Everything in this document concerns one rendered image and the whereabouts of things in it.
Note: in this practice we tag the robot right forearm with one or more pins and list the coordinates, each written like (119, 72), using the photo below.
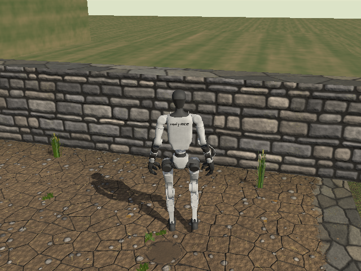
(206, 151)

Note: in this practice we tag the robot left hand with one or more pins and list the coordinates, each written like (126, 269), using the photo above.
(151, 167)

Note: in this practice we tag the robot right hand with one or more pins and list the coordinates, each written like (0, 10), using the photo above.
(210, 168)

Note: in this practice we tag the right robot upper arm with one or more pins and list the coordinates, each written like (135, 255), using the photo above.
(200, 129)

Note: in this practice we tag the robot right foot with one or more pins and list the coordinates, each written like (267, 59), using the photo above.
(194, 224)

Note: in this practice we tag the left robot upper arm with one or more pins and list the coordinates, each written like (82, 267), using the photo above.
(159, 129)

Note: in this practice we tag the robot head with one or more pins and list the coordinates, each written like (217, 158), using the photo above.
(179, 98)

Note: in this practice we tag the robot left forearm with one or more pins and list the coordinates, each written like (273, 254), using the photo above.
(153, 153)

